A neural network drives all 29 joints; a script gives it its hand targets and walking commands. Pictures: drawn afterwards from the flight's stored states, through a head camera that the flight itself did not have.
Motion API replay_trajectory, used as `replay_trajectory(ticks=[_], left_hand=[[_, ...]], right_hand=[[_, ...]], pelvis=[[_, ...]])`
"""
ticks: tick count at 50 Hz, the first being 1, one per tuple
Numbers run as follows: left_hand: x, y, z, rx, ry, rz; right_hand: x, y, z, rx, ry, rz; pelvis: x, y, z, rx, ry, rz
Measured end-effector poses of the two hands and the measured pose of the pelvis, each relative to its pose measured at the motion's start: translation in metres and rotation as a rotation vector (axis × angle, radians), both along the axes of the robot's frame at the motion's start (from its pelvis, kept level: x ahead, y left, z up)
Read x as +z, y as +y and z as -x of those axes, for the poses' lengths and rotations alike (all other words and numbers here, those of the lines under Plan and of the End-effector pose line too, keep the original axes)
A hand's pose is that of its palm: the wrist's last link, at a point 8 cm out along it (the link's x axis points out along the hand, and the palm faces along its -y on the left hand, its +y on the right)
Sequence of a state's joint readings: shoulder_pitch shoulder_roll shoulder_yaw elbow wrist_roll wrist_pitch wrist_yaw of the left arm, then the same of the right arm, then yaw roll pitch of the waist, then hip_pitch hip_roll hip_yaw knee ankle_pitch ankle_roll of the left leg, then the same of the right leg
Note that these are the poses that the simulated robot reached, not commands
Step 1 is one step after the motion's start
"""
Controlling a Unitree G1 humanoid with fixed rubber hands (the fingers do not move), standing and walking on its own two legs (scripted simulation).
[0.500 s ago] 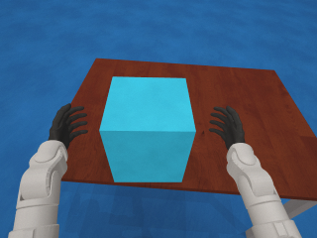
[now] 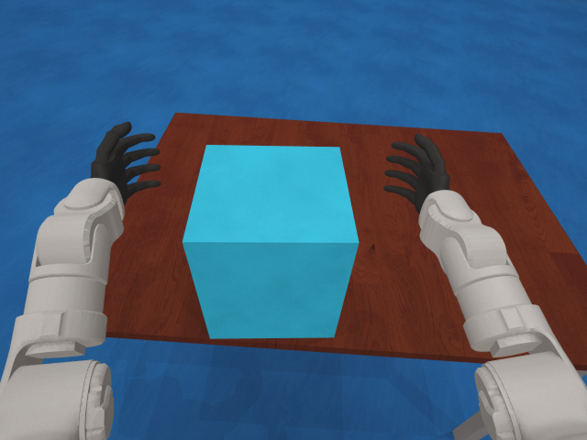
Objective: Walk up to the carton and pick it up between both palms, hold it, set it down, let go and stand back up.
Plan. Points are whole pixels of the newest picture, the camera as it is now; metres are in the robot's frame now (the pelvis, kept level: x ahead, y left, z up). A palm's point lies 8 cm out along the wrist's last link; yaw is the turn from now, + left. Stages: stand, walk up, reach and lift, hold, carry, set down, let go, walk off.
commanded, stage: reach and lift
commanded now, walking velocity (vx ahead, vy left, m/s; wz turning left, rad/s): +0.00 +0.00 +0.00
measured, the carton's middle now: (273, 245) +0.42 +0.05 +0.03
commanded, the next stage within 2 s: none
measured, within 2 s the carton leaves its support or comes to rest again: neither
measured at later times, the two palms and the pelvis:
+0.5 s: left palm (115, 130) +0.44 +0.24 +0.23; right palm (421, 140) +0.45 -0.15 +0.22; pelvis +0.00 +0.00 +0.00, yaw +1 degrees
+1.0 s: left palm (141, 207) +0.42 +0.24 +0.11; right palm (392, 205) +0.44 -0.14 +0.11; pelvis +0.00 +0.00 -0.01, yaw +1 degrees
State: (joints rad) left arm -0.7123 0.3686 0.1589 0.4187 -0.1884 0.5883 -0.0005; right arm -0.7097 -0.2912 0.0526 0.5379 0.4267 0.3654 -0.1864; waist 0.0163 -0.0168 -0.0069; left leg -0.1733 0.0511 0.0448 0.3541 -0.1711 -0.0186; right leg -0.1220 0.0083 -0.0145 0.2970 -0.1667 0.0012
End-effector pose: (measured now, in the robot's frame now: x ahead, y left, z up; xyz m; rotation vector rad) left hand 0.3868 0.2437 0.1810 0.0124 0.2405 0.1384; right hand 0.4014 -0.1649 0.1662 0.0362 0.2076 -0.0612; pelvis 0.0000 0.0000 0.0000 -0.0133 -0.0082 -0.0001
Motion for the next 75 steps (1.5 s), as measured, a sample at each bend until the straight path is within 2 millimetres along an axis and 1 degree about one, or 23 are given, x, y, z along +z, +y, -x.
replay_trajectory(ticks=[3,9,19,23,25,28,30,36,39,41,44,55,62,68,75], left_hand=[[0.008,0.001,-0.007,0.002,0.001,-0.005],[0.019,0.002,-0.018,0.0,0.008,-0.009],[0.043,0.0,-0.039,0.007,-0.007,-0.022],[0.046,-0.002,-0.047,0.005,-0.001,-0.021],[0.045,-0.003,-0.05,0.004,-0.007,-0.031],[0.038,-0.005,-0.053,-0.001,-0.002,-0.038],[0.029,-0.006,-0.052,-0.007,0.002,-0.036],[-0.018,-0.005,-0.044,-0.01,0.031,-0.032],[-0.037,-0.004,-0.04,0.001,0.03,-0.025],[-0.049,-0.004,-0.037,0.011,0.041,-0.018],[-0.06,-0.003,-0.036,0.023,0.042,-0.012],[-0.084,-0.01,-0.037,0.01,0.011,-0.018],[-0.095,-0.013,-0.035,0.011,0.006,-0.02],[-0.098,-0.018,-0.037,0.001,-0.015,-0.018],[-0.097,-0.034,-0.039,-0.026,-0.027,-0.01]], right_hand=[[0.007,0.001,-0.008,-0.004,0.009,0.007],[0.015,0.006,-0.02,0.001,0.037,0.013],[0.044,0.011,-0.041,-0.008,0.041,0.023],[0.05,0.013,-0.047,-0.012,0.049,0.024],[0.05,0.014,-0.05,-0.013,0.051,0.028],[0.043,0.015,-0.052,-0.015,0.058,0.032],[0.034,0.016,-0.051,-0.018,0.06,0.039],[-0.009,0.019,-0.041,-0.021,0.085,0.04],[-0.028,0.022,-0.037,-0.017,0.092,0.048],[-0.038,0.024,-0.035,-0.015,0.096,0.05],[-0.047,0.028,-0.035,-0.014,0.09,0.055],[-0.066,0.028,-0.037,-0.02,0.081,0.069],[-0.077,0.021,-0.034,-0.024,0.082,0.072],[-0.078,0.022,-0.034,-0.018,0.062,0.074],[-0.081,0.034,-0.032,0.001,0.063,0.065]], pelvis=[[0.0,0.0,0.0,0.003,0.003,0.0],[0.0,-0.001,0.001,0.011,0.019,0.001],[0.0,-0.001,0.0,0.014,0.054,0.005],[0.0,-0.001,-0.001,0.016,0.068,0.005],[0.0,-0.001,-0.002,0.016,0.073,0.006],[0.0,0.0,-0.003,0.016,0.07,0.007],[0.0,0.0,-0.004,0.017,0.063,0.008],[0.0,-0.001,-0.005,0.016,0.062,0.006],[-0.001,-0.001,-0.004,0.012,0.079,0.007],[-0.001,-0.001,-0.004,0.01,0.092,0.007],[-0.003,-0.001,-0.003,0.013,0.113,0.009],[-0.008,0.002,-0.002,0.017,0.18,0.014],[-0.011,0.004,0.0,0.013,0.22,0.015],[-0.014,0.004,0.003,0.012,0.249,0.015],[-0.014,0.005,0.006,0.009,0.258,0.014]])
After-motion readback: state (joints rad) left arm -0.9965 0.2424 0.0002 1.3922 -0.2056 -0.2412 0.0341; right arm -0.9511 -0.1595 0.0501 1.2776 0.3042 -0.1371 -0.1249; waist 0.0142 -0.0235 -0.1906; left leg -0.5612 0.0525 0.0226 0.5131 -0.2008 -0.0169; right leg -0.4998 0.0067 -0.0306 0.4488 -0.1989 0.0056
